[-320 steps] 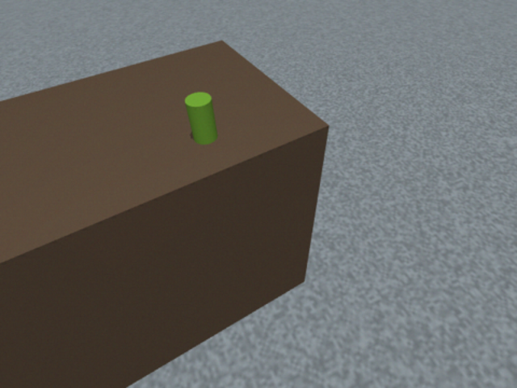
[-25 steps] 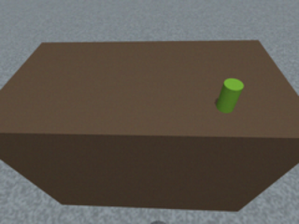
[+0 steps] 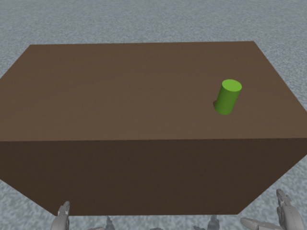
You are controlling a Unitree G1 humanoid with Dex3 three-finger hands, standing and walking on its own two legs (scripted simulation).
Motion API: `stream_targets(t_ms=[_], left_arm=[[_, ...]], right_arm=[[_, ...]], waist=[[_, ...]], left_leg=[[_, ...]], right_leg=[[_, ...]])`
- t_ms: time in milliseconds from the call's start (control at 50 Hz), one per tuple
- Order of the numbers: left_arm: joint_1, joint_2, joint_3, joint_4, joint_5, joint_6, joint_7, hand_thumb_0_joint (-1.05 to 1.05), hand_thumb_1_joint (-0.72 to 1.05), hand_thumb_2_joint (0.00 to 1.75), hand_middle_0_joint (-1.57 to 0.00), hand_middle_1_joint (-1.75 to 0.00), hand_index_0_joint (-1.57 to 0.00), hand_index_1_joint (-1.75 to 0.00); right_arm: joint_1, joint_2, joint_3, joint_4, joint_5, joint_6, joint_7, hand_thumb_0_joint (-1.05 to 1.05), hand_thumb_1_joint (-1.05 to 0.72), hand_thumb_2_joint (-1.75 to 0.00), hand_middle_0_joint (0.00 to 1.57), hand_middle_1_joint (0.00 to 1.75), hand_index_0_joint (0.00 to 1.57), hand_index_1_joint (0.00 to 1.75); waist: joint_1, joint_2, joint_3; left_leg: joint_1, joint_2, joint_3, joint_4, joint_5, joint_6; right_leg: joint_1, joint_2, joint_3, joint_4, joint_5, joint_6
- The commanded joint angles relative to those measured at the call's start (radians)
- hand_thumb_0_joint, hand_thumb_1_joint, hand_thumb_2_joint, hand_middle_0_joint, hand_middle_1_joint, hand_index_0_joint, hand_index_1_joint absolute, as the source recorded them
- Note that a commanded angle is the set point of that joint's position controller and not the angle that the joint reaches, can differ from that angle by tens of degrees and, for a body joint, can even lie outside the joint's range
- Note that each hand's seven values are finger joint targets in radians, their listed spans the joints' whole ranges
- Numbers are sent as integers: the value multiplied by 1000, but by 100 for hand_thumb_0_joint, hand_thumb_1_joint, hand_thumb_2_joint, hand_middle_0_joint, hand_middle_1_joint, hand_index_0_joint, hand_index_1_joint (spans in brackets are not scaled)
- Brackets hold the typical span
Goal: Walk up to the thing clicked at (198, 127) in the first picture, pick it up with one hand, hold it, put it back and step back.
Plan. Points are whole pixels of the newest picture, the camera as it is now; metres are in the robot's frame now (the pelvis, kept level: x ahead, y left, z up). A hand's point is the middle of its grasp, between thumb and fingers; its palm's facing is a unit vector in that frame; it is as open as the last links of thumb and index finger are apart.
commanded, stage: rise first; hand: right
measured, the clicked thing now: (227, 97) +0.48 -0.20 +0.07
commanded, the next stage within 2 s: go down in 1.50 s
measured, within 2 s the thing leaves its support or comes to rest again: neither
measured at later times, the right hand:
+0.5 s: hand (290, 196) +0.19 -0.26 +0.06, palm faces +0.33 +0.87 -0.38, open 17.6 cm
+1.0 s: hand out of the picture +0.18 -0.27 +0.13, palm faces +0.40 +0.81 -0.42, open 17.6 cm
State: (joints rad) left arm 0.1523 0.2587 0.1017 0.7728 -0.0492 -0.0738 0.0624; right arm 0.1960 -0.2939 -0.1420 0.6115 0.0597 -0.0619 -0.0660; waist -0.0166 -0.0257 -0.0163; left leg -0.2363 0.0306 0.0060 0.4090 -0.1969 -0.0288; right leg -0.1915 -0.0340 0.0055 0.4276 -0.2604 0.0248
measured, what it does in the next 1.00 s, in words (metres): stands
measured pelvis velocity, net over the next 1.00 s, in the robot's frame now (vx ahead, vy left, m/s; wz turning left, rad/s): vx -0.01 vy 0.00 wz -0.02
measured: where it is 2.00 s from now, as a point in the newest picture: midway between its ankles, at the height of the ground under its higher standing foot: outside the picture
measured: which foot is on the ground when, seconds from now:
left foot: down 0.00-1.00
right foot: down 0.00-1.00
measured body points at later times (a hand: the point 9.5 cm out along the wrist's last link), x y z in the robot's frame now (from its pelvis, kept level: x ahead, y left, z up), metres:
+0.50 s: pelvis +0.01 +0.00 +0.00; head +0.01 +0.02 +0.45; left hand +0.16 +0.27 -0.09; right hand +0.17 -0.30 +0.08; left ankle +0.01 +0.14 -0.74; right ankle -0.02 -0.13 -0.74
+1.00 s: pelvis -0.01 +0.00 +0.00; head -0.02 +0.03 +0.45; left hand +0.15 +0.26 -0.09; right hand +0.15 -0.31 +0.16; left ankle +0.01 +0.14 -0.74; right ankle -0.02 -0.13 -0.74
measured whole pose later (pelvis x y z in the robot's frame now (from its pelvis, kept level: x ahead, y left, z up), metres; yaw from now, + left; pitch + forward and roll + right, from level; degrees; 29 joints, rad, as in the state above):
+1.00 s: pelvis -0.01 +0.00 +0.00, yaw -1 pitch -4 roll +0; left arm 0.28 0.21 0.16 0.59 -0.02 -0.12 0.03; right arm 0.43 -0.33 -0.35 -0.21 0.05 -0.25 -0.02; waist -0.06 -0.06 0.05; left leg -0.14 0.05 0.02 0.43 -0.21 -0.03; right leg -0.09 -0.02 0.02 0.42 -0.25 0.02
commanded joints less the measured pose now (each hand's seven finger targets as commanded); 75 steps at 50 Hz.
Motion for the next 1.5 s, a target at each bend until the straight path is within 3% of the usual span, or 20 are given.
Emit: stream_targets(t_ms=[0,60,120,260,340,480,520,600,720,780,800,860,920,940,1000,1060,1200,1220,1320,1480], left_arm=[[-78,97,-4,-286,3,-53,15,0,-34,8,-6,-4,-5,-5],[-27,174,47,-377,11,-65,30,0,-48,5,-7,-5,-6,-6],[-9,126,26,-382,15,-68,27,0,-54,4,-7,-5,-6,-6],[147,65,38,-311,17,-50,-7,0,-56,3,-6,-5,-6,-5],[24,134,103,-354,22,-53,-12,0,-56,3,-6,-4,-5,-5],[-2,84,62,-399,29,-70,-7,0,-58,5,-6,-4,-5,-6],[55,50,42,-370,28,-65,-11,0,-58,5,-6,-5,-5,-6],[72,130,131,-340,33,-65,-9,0,-58,4,-6,-4,-4,-5],[59,46,64,-340,25,-74,-28,0,-58,4,-6,-4,-4,-5],[39,91,103,-376,26,-85,-22,0,-58,4,-6,-4,-4,-5],[72,45,65,-312,27,-79,-27,0,-58,4,-6,-4,-4,-5],[35,144,154,-369,29,-92,-18,0,-57,4,-6,-4,-5,-5],[30,46,75,-349,26,-97,-28,0,-58,5,-6,-4,-4,-5],[47,73,109,-323,27,-98,-24,0,-58,5,-6,-4,-4,-5],[36,36,53,-358,27,-107,-30,0,-57,5,-6,-4,-5,-5],[48,103,121,-363,27,-111,-24,0,-57,5,-6,-4,-5,-5],[35,88,112,-355,26,-120,-28,0,-57,6,-5,-4,-4,-5],[35,49,75,-338,26,-117,-33,0,-57,6,-6,-4,-4,-5],[14,102,123,-355,29,-122,-23,0,-57,6,-5,-5,-5,-5],[54,78,113,-321,25,-117,-27,0,-57,8,-6,-5,-5,-6]], right_arm=[[-76,-173,-49,-368,-3,-60,-15,0,34,-9,4,5,4,5],[-29,-228,-111,-481,-4,-74,-26,0,45,-6,4,5,4,5],[26,-222,-130,-601,-4,-83,-28,0,52,-5,4,5,4,6],[181,-173,-163,-727,1,-97,9,0,59,-3,3,6,4,6],[141,-188,-191,-828,0,-118,19,0,61,-3,3,6,4,6],[164,-208,-238,-941,-7,-168,7,0,60,-3,4,6,4,6],[204,-208,-244,-932,-8,-180,11,0,61,-3,3,6,4,6],[212,-227,-289,-953,-3,-187,19,0,60,-3,4,6,4,6],[195,-187,-259,-1003,-2,-212,34,0,58,-3,4,6,4,6],[158,-226,-294,-1044,-2,-228,33,0,57,-3,4,6,4,6],[179,-198,-283,-1004,-1,-229,36,0,58,-3,4,6,5,6],[154,-250,-335,-1042,2,-243,30,0,56,-3,4,6,5,6],[131,-226,-318,-1044,-2,-257,32,0,58,-4,4,6,5,6],[133,-231,-326,-1026,0,-259,31,0,57,-4,4,6,5,6],[113,-230,-323,-1043,0,-273,34,0,57,-4,4,6,5,6],[113,-256,-353,-1041,1,-284,32,0,58,-4,4,6,5,6],[100,-257,-363,-1050,6,-300,34,0,58,-4,4,6,5,6],[111,-239,-350,-1055,5,-303,37,0,57,-4,4,6,5,6],[102,-271,-376,-1071,4,-307,33,0,58,-4,4,6,5,6],[109,-262,-386,-1078,9,-321,38,0,55,-5,5,6,5,6]], waist=[[-5,-6,-90],[-4,22,-104],[-28,-29,-95],[-11,15,-29],[-19,12,-43],[-40,21,-82],[-48,1,-57],[-30,-5,-42],[-25,-17,9],[-26,9,-7],[-36,0,25],[-32,8,-16],[-44,-17,19],[-35,-2,22],[-43,-1,22],[-37,-12,-1],[-40,-14,10],[-51,-16,18],[-43,-10,-19],[-43,-5,-5]], left_leg=[[102,-34,59,-50,119,27],[118,-30,61,-47,138,24],[142,-29,62,-32,175,30],[130,-23,69,-32,235,17],[131,-26,70,-25,210,21],[179,-23,71,-19,201,25],[182,-17,66,-21,207,25],[160,-16,68,-29,191,22],[129,-22,74,-40,122,25],[130,-20,74,-44,113,22],[122,-20,75,-44,101,23],[134,-18,74,-41,95,24],[125,-18,75,-47,48,29],[120,-20,75,-50,40,27],[125,-21,75,-56,13,26],[131,-21,75,-52,21,28],[133,-20,73,-65,-2,27],[130,-19,75,-67,-12,27],[147,-18,72,-54,54,27],[144,-18,76,-56,57,25]], right_leg=[[-9,27,-50,-82,176,-23],[36,35,-47,-75,198,-28],[52,35,-43,-70,249,-23],[47,42,-55,-50,297,-33],[59,32,-43,-60,290,-24],[67,32,-34,-57,297,-24],[59,41,-43,-52,298,-26],[56,42,-45,-59,275,-28],[40,38,-41,-76,206,-27],[46,43,-38,-76,195,-31],[32,42,-38,-77,187,-30],[53,43,-35,-76,179,-30],[32,43,-34,-90,138,-29],[29,41,-33,-87,127,-32],[17,45,-37,-93,100,-33],[32,45,-36,-97,109,-30],[18,47,-37,-99,86,-33],[14,48,-37,-101,81,-33],[35,44,-35,-92,142,-29],[43,49,-37,-89,146,-32]])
